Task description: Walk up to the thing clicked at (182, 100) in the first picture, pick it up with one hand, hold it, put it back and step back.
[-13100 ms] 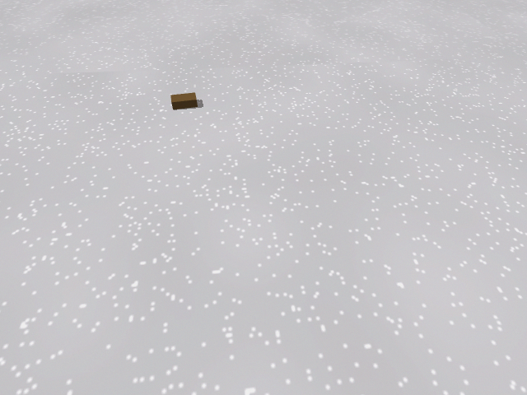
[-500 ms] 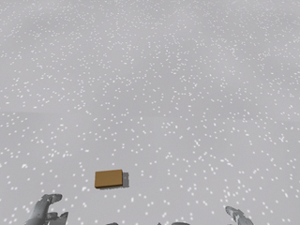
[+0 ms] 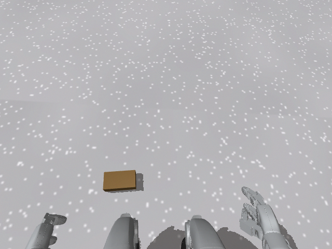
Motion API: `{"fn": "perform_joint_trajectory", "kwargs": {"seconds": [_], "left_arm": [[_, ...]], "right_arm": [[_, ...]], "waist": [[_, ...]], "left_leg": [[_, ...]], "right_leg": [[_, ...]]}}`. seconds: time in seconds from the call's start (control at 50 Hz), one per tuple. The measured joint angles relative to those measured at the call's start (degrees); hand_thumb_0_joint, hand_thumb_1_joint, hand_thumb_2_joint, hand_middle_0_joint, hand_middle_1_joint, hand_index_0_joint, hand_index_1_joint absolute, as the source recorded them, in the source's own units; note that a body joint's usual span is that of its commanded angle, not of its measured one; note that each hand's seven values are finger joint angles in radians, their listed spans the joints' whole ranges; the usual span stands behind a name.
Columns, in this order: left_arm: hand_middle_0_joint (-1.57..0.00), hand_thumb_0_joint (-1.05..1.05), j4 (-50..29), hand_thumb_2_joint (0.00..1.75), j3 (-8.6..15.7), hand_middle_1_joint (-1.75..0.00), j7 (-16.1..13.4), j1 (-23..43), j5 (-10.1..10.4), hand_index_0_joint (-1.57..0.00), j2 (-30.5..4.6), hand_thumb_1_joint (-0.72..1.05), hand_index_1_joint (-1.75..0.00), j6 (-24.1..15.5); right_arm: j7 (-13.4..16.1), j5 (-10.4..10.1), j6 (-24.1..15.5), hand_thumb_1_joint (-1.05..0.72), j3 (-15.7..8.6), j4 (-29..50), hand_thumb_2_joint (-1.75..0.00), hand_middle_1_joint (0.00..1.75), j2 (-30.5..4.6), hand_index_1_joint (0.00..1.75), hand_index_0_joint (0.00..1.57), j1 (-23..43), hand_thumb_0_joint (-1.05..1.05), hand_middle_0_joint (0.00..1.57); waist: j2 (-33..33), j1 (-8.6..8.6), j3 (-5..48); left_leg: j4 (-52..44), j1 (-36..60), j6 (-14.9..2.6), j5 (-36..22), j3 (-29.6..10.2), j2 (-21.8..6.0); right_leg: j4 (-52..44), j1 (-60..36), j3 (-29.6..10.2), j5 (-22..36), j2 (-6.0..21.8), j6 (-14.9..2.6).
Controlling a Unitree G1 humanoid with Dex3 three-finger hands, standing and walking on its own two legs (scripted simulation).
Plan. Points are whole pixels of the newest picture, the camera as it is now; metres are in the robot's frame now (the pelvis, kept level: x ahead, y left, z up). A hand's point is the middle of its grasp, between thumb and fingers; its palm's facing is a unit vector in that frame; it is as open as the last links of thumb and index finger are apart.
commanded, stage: rise first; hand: left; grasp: from above
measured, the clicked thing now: (120, 180) +0.42 +0.20 -0.65
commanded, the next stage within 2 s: none
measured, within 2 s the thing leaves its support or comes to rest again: neither
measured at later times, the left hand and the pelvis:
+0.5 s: hand (89, 207) +0.26 +0.26 -0.36, palm faces -0.46 -0.37 -0.81, open 14.1 cm; pelvis -0.07 -0.01 -0.21, yaw -2 degrees
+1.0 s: hand (99, 190) +0.33 +0.26 -0.46, palm faces -0.48 -0.07 -0.88, open 14.1 cm; pelvis -0.09 +0.00 -0.30, yaw -5 degrees
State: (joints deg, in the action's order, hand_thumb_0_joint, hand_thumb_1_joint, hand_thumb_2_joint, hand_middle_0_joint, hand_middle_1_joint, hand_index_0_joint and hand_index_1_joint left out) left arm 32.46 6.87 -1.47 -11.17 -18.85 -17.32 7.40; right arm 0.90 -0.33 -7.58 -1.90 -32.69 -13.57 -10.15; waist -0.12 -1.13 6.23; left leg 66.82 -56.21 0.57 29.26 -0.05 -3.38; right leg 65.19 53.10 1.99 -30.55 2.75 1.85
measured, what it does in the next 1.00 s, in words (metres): lowers itself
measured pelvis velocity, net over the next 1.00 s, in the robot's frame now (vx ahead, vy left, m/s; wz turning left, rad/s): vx -0.09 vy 0.00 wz -0.09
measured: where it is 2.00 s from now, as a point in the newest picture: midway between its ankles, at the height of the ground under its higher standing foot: outside the picture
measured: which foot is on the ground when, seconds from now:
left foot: down 0.00-1.00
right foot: down 0.00-1.00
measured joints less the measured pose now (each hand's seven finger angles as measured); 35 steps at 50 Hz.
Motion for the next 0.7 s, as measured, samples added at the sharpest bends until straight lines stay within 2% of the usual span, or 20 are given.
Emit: {"fn": "perform_joint_trajectory", "kwargs": {"seconds": [0.08,0.2,0.28,0.38,0.46,0.58,0.7], "left_arm": [[-0.07,0.00,2.56,0.99,-0.24,-1.09,-0.89,3.25,-4.19,-0.07,-1.56,-0.50,-1.09,-2.11],[-0.08,0.00,5.60,0.99,-1.30,-1.09,-3.65,9.86,-12.07,-0.07,-3.63,-0.51,-1.09,-7.73],[-0.08,0.00,6.48,0.99,-1.85,-1.09,-6.22,14.60,-17.21,-0.08,-4.31,-0.52,-1.08,-9.93],[-0.08,0.00,9.52,1.00,-2.39,-1.08,-9.06,22.56,-23.11,-0.08,-5.15,-0.53,-1.08,-10.71],[-0.08,0.00,14.68,1.00,-2.50,-1.07,-10.46,29.77,-26.98,-0.08,-6.66,-0.53,-1.07,-11.49],[-0.09,0.00,21.59,1.01,-3.21,-1.06,-11.19,37.88,-32.19,-0.09,-9.58,-0.54,-1.05,-13.51],[-0.09,0.00,28.18,1.03,-3.08,-1.04,-13.24,43.47,-37.43,-0.08,-12.37,-0.54,-1.04,-15.33]], "right_arm": [[-0.50,0.37,-1.90,-0.87,0.31,0.77,-0.89,0.30,-0.39,0.30,0.20,1.32,0.01,0.20],[-1.88,0.39,-3.26,-0.88,-0.33,-0.35,-0.89,0.30,-1.71,0.30,0.21,3.93,0.01,0.20],[-2.74,0.44,-2.64,-0.89,-1.18,-2.08,-0.89,0.30,-2.37,0.30,0.20,5.84,0.01,0.20],[-3.56,0.77,-1.15,-0.90,-1.94,-4.46,-0.90,0.30,-2.58,0.30,0.20,7.28,0.01,0.20],[-4.04,1.36,0.02,-0.91,-1.94,-6.21,-0.90,0.30,-2.28,0.30,0.20,7.03,0.01,0.20],[-4.17,2.16,1.48,-0.92,-1.81,-8.29,-0.90,0.30,-1.35,0.30,0.20,4.93,0.01,0.20],[-4.13,2.90,2.72,-0.91,-0.85,-10.28,-0.90,0.30,-1.02,0.30,0.20,2.73,0.01,0.20]], "waist": [[0.21,-0.28,1.82],[0.43,-0.54,4.46],[0.06,-0.47,4.99],[-0.47,0.05,4.20],[-0.61,0.10,3.52],[-0.70,-1.14,2.35],[-0.60,-3.47,1.73]], "left_leg": [[6.79,-8.28,0.06,2.13,-0.44,0.08],[19.87,-23.32,0.18,6.00,-0.88,0.17],[28.08,-32.65,0.27,7.77,-1.35,0.04],[36.23,-42.53,0.36,8.21,-2.13,-0.23],[41.64,-49.18,0.45,7.75,-2.90,-0.44],[48.14,-56.62,0.47,6.80,-4.04,-0.42],[52.86,-61.43,0.14,6.27,-4.78,-0.42]], "right_leg": [[7.11,8.23,-0.06,-2.47,0.20,-0.08],[20.77,23.33,-0.69,-6.89,0.45,-0.01],[29.17,32.62,-0.97,-8.90,0.31,-0.13],[37.44,42.45,-1.04,-9.49,-0.12,-0.40],[42.81,49.02,-0.88,-9.05,-0.54,-0.61],[48.98,56.05,-0.54,-8.11,-0.88,-0.67],[53.14,60.41,-0.38,-7.39,-1.22,-0.38]]}}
